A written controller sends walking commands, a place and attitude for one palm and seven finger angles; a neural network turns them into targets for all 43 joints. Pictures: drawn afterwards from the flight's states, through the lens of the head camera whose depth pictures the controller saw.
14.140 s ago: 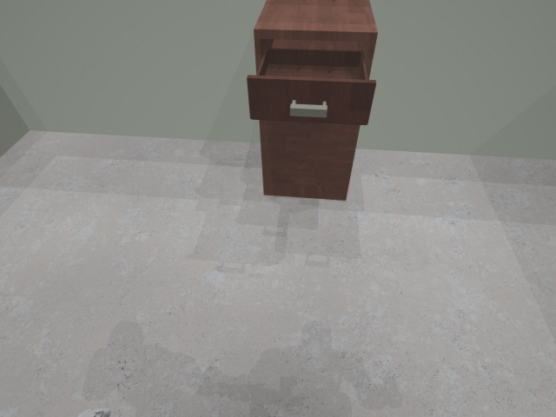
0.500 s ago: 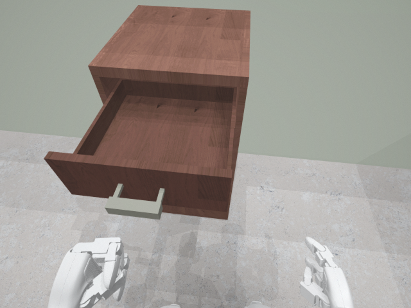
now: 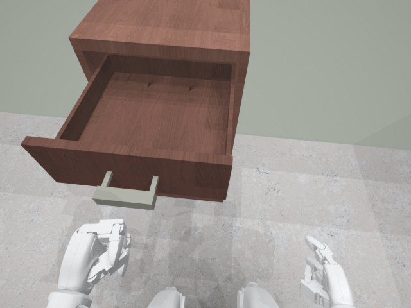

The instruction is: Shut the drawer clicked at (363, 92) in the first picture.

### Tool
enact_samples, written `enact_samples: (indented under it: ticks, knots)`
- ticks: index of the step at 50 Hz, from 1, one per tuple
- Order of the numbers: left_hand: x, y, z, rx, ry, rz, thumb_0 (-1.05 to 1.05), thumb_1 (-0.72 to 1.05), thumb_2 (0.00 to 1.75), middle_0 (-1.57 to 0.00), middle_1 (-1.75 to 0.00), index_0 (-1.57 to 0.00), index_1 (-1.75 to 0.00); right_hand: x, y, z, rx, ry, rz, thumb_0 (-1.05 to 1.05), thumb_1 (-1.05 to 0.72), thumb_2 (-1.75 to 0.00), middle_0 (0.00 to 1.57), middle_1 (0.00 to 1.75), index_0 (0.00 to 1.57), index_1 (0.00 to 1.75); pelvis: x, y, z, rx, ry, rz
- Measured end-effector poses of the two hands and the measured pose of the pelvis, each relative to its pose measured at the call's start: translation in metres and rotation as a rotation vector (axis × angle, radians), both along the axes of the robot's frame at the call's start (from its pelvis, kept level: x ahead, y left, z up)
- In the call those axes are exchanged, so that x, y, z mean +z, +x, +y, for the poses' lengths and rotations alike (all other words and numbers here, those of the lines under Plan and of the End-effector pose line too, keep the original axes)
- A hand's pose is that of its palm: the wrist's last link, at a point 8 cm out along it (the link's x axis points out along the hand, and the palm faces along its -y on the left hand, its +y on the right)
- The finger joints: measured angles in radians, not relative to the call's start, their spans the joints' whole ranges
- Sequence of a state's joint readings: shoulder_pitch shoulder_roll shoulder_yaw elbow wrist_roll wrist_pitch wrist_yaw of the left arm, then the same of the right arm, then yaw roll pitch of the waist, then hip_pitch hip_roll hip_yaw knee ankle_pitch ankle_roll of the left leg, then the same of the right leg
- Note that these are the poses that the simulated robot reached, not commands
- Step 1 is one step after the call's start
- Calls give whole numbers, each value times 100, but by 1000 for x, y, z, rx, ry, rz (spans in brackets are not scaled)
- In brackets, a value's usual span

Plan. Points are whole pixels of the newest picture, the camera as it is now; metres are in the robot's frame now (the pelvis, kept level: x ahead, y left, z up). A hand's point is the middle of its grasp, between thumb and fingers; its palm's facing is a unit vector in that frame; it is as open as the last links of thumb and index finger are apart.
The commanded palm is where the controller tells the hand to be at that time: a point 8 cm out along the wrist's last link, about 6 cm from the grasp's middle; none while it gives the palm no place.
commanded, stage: bring the fist close to the handle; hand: left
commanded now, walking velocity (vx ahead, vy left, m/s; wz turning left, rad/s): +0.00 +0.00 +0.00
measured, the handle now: (128, 188) +0.33 +0.17 +0.04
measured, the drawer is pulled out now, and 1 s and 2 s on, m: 0.29 0.29 0.18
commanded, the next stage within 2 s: push the drawer shut in 0.60 s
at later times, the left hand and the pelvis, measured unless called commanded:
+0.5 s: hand (136, 242) +0.23 +0.13 +0.03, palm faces -0.08 -1.00 -0.04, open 3.3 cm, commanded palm +0.21 +0.19 +0.04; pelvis +0.00 +0.00 -0.01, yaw +0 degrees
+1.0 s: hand (139, 232) +0.25 +0.13 +0.03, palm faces -0.10 -0.99 -0.06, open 3.3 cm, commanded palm +0.24 +0.19 +0.04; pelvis +0.00 +0.00 -0.02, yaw +0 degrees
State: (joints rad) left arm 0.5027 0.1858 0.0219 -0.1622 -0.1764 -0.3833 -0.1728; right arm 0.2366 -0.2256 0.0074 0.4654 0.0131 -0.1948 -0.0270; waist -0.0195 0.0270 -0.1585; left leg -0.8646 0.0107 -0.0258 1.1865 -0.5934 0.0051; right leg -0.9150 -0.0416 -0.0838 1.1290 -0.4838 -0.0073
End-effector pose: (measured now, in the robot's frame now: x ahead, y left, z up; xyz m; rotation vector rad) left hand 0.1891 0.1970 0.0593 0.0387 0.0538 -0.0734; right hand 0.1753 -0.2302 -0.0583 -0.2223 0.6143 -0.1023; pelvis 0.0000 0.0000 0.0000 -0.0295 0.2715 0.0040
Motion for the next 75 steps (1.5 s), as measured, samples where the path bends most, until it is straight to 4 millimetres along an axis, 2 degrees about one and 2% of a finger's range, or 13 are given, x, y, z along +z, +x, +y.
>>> enact_samples:
  ticks: [15,21,25,32,41,49,60,75]
  knots:
    - [-25,28,-8,-29,-7,6,2,90,90,-140,-160,-140,-160,-22,-6,5,11,-2,68,1,-91,-90,20,30,20,30,-15,-2,4,-3,-3,54]
    - [-19,27,-10,-15,-2,6,2,90,90,-140,-160,-139,-160,-23,-11,4,-6,9,94,1,-91,-90,20,30,20,30,-12,-1,4,-7,-1,54]
    - [-22,26,-8,-9,7,16,2,90,90,-140,-160,-140,-160,-23,-12,3,-3,4,104,1,-91,-90,20,30,20,30,-12,0,3,-5,-1,57]
    - [-21,25,-6,-3,4,12,2,90,90,-140,-160,-139,-160,-21,-7,-1,-10,-4,97,1,-91,-90,20,30,20,30,-12,2,2,-4,-3,60]
    - [-19,22,-12,-15,6,-1,2,90,90,-140,-160,-140,-160,-18,1,-2,1,-7,70,1,-91,-90,20,30,20,30,-13,3,0,1,-3,58]
    - [-23,44,-9,-22,17,-25,2,90,90,-140,-160,-140,-160,-25,-3,-3,9,-7,88,1,-91,-90,20,30,20,30,-16,-1,-2,2,-3,62]
    - [-26,57,-5,-32,19,-25,-2,83,94,-140,-160,-140,-160,-32,-22,-7,6,-23,152,1,-91,-90,20,30,20,30,-13,-8,-2,11,-4,56]
    - [-26,99,-7,-41,15,-34,-1,82,94,-140,-160,-140,-160,-34,-42,-5,-14,-22,191,1,-91,-90,20,30,20,30,-9,-20,3,8,3,46]
